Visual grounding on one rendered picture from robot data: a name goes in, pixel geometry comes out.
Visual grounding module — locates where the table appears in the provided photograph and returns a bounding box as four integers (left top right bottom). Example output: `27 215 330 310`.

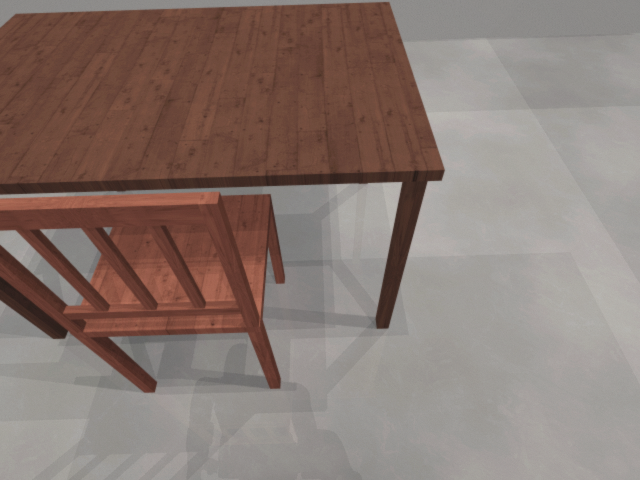
0 2 445 339

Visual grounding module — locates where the chair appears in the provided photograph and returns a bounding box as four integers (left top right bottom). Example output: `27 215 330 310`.
0 192 285 393

